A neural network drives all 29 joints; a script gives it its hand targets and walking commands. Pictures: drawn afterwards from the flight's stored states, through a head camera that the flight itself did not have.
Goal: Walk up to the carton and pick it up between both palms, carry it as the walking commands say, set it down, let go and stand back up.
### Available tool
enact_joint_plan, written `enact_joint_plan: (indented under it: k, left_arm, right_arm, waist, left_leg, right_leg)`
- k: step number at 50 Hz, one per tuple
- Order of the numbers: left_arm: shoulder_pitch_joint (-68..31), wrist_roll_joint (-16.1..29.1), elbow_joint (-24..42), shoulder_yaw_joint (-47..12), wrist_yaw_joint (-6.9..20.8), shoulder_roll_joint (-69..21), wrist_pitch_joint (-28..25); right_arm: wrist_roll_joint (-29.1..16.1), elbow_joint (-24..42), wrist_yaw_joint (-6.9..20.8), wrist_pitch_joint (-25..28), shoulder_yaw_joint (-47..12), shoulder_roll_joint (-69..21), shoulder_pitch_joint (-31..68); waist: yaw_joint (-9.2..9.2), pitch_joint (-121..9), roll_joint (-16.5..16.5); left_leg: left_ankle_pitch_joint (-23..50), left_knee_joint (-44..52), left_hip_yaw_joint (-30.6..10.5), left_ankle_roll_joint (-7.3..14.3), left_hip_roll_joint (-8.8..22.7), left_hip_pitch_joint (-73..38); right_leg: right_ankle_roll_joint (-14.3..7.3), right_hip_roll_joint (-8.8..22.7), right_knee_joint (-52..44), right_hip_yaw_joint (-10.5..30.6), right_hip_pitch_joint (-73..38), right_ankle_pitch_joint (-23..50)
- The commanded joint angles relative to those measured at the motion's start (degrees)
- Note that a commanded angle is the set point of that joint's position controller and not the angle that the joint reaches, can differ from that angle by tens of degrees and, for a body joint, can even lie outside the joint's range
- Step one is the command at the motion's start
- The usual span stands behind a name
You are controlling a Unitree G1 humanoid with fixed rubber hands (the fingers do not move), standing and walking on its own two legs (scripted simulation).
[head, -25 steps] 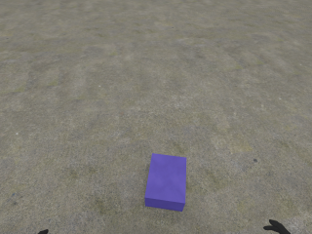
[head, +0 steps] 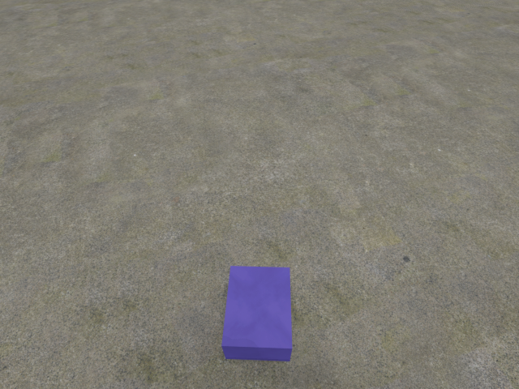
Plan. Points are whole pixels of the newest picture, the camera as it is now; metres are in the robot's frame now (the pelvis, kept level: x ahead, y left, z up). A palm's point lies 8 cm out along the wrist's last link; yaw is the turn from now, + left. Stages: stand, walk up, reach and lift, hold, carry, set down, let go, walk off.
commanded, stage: walk up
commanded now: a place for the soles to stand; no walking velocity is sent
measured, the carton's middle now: (258, 311) +0.53 +0.00 -0.69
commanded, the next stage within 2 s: reach and lift in 1.32 s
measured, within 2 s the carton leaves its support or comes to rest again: neither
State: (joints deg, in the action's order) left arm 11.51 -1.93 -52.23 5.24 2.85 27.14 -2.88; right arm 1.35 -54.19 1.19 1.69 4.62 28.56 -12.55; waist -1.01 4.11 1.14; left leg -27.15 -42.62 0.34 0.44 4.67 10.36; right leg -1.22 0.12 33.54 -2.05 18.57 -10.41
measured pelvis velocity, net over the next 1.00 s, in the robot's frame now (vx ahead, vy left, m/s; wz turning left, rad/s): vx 0.07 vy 0.02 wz -0.12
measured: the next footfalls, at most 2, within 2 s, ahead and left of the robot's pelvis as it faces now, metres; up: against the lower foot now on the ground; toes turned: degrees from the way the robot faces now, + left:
left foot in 0.26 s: +0.14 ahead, +0.14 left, +0.00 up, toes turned -8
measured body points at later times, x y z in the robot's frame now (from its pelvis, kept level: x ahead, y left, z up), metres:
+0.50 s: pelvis +0.06 +0.02 +0.01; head +0.08 +0.02 +0.46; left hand +0.21 +0.33 -0.10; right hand +0.19 -0.31 -0.09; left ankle +0.11 +0.14 -0.73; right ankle +0.06 -0.11 -0.73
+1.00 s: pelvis +0.07 +0.02 +0.02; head +0.09 +0.02 +0.46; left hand +0.22 +0.34 -0.09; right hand +0.16 -0.31 -0.10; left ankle +0.11 +0.14 -0.73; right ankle +0.06 -0.11 -0.73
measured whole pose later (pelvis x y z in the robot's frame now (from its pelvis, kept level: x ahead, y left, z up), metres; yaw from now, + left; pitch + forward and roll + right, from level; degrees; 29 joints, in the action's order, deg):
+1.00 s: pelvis +0.07 +0.02 +0.02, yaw -7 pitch -2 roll +0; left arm 3.9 -0.4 -58.6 0.2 -0.3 24.9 -1.5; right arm 0.3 -60.0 1.1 -0.8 2.5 23.6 -1.1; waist -0.1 4.8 -0.3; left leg -11.3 -25.0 4.8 -0.2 2.1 11.7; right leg 1.2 -0.4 26.1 5.2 11.1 -13.1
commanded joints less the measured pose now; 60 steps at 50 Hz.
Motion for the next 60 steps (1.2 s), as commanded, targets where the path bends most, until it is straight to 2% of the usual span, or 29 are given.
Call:
enact_joint_plan:
  k: [1,2,3,5,6,8,10,12,13,14,15,16,17,18,19,21,23,29,42,52,60]
  left_arm:
    - [5.58,1.18,4.62,3.51,-1.62,17.46,-0.76]
    - [4.28,1.43,5.43,2.94,-2.24,15.42,-0.96]
    - [3.47,1.49,5.71,2.47,-2.73,14.13,-1.07]
    - [3.08,1.33,6.25,1.39,-3.11,11.95,-1.22]
    - [3.04,1.18,6.55,0.87,-3.20,11.35,-1.22]
    - [1.50,1.24,7.02,0.11,-3.32,11.49,-1.02]
    - [-0.85,1.56,7.70,-0.41,-3.30,11.87,-0.44]
    - [-2.32,1.97,7.87,-1.55,-3.39,10.28,0.26]
    - [-2.09,2.20,7.76,-2.26,-3.49,8.63,0.56]
    - [-1.16,2.52,7.51,-2.94,-3.42,6.28,0.87]
    - [0.67,2.93,5.35,-3.04,-3.50,6.25,1.22]
    - [1.05,2.77,3.79,-2.64,-3.45,7.00,1.22]
    - [0.71,2.44,3.02,-2.44,-3.32,7.70,0.99]
    - [-0.56,2.14,2.21,-2.12,-3.18,8.98,0.71]
    - [-2.04,2.04,1.89,-2.02,-3.03,9.64,0.48]
    - [-3.93,2.23,0.99,-2.25,-3.08,9.51,0.15]
    - [-5.14,2.35,0.00,-2.59,-3.20,8.54,0.15]
    - [-7.60,2.17,-2.44,-2.96,-3.25,7.62,0.57]
    - [-10.13,1.88,-4.77,-3.29,-3.07,7.91,0.98]
    - [-8.97,1.43,-3.47,-2.93,-3.43,8.60,0.96]
    - [-7.96,1.27,-2.56,-2.57,-3.36,8.97,1.19]
  right_arm:
    - [-0.97,6.22,-0.59,-0.27,1.22,9.04,1.59]
    - [-0.61,5.99,-0.64,-0.26,1.39,8.57,0.44]
    - [-0.15,5.79,-0.68,-0.24,1.44,8.06,-0.79]
    - [0.23,4.82,-0.28,-0.68,1.18,6.61,-2.71]
    - [0.17,4.80,-0.22,-1.09,0.89,5.52,-2.58]
    - [-0.23,4.70,-0.38,-1.57,0.55,4.66,-2.00]
    - [-0.51,4.71,-0.59,-1.87,0.61,4.57,-1.23]
    - [0.02,4.43,-0.85,-1.67,0.84,5.02,-0.87]
    - [0.41,4.47,-1.08,-1.37,0.96,6.16,-0.53]
    - [0.66,4.91,-1.32,-0.75,0.96,8.46,1.25]
    - [-0.25,5.59,-1.09,-0.45,0.55,9.61,6.89]
    - [-0.39,5.32,-0.69,-0.55,0.25,8.61,9.05]
    - [-0.54,4.67,-0.52,-0.70,-0.19,7.71,9.80]
    - [-0.80,4.08,-0.52,-0.84,-0.45,7.05,9.99]
    - [-1.10,3.40,-0.58,-0.78,-0.59,6.53,9.43]
    - [-1.44,2.24,-0.73,-0.61,-0.62,5.79,9.04]
    - [-1.63,1.47,-0.80,-0.59,-0.74,5.29,9.64]
    - [-1.57,-0.36,-0.88,-0.83,-0.74,5.25,13.17]
    - [-1.53,-3.45,-0.56,-1.21,-0.89,5.04,15.35]
    - [-0.81,-2.63,-0.15,-2.14,-0.02,5.48,13.85]
    - [-0.64,-1.21,-0.06,-2.41,0.46,5.84,12.98]
  waist:
    - [3.27,-3.19,-5.37]
    - [2.38,-1.77,-3.51]
    - [2.13,-0.94,-4.94]
    - [1.67,-1.13,-6.38]
    - [1.52,-1.93,-6.92]
    - [0.93,-3.65,-8.67]
    - [0.58,-4.13,-9.68]
    - [-0.38,-3.79,-8.71]
    - [-0.68,-3.70,-5.86]
    - [0.50,-3.98,-0.27]
    - [3.14,-3.99,4.44]
    - [3.57,-3.88,3.37]
    - [3.76,-3.25,2.71]
    - [3.05,-2.81,1.76]
    - [2.20,-2.80,1.63]
    - [1.44,-5.18,1.67]
    - [1.30,-6.98,0.72]
    - [1.45,-6.81,0.72]
    - [1.24,-6.38,-1.53]
    - [1.03,-5.44,-1.19]
    - [0.98,-5.05,-0.97]
  left_leg:
    - [-5.02,-20.60,-6.03,1.27,-0.93,23.34]
    - [-1.29,-20.27,-6.40,1.00,0.74,23.01]
    - [0.65,-16.86,-6.13,0.45,1.60,22.27]
    - [1.61,-9.64,-3.39,-0.97,0.45,15.86]
    - [1.82,-5.79,-2.78,-1.30,0.04,12.19]
    - [5.10,-0.87,-0.82,-0.86,-1.48,6.02]
    - [9.61,2.64,0.31,-0.14,-2.79,1.18]
    - [14.98,10.19,-0.96,1.13,-3.05,-3.54]
    - [18.25,14.86,-4.97,2.13,-0.19,-4.34]
    - [18.21,20.18,-13.76,4.02,7.09,-1.96]
    - [14.38,22.24,-17.43,7.49,10.46,6.12]
    - [11.45,22.59,-14.48,7.55,9.33,9.05]
    - [10.81,21.32,-11.82,5.66,7.01,9.23]
    - [11.69,19.53,-9.34,4.02,4.68,7.84]
    - [15.02,17.91,-7.48,3.26,3.01,5.67]
    - [21.90,16.12,-5.60,3.07,2.48,0.72]
    - [25.12,16.12,-5.30,3.39,3.23,-1.58]
    - [25.51,18.39,-4.54,3.14,4.06,-2.90]
    - [20.50,21.76,-2.82,1.95,3.43,-5.58]
    - [14.53,21.73,-2.14,2.47,3.49,-4.28]
    - [12.70,20.97,-1.59,2.82,3.76,-3.71]
  right_leg:
    - [-13.72,20.83,-19.88,34.92,-16.48,-16.03]
    - [-12.86,18.76,-17.77,29.47,-14.57,-9.04]
    - [-11.87,17.07,-16.76,24.97,-13.33,-3.81]
    - [-10.64,14.02,-13.99,16.63,-8.98,11.58]
    - [-10.42,13.46,-12.41,14.42,-6.80,15.76]
    - [-9.68,13.29,-10.50,12.78,-2.66,18.73]
    - [-9.00,13.24,-8.95,12.73,1.42,15.84]
    - [-6.29,11.40,-6.23,12.28,5.25,7.91]
    - [-3.98,9.83,-4.86,11.85,6.16,3.42]
    - [-1.07,5.74,-2.78,10.72,5.69,-4.31]
    - [0.12,1.15,-0.12,6.17,-2.06,-12.39]
    - [-0.04,1.27,-1.58,4.87,-7.11,-12.30]
    - [-0.73,2.58,-4.65,6.18,-7.83,-9.39]
    - [-1.41,3.97,-6.20,8.04,-6.81,-5.03]
    - [-1.99,5.10,-6.92,9.85,-5.28,-0.54]
    - [-2.20,5.63,-6.57,10.07,-4.42,6.42]
    - [-1.70,5.10,-6.57,9.24,-4.92,8.52]
    - [-1.08,4.91,-7.82,9.22,-5.53,8.59]
    - [-0.53,5.34,-12.31,10.66,-5.45,6.69]
    - [-0.87,4.75,-11.25,11.29,-3.10,2.94]
    - [-1.17,4.27,-9.79,11.65,-1.94,3.01]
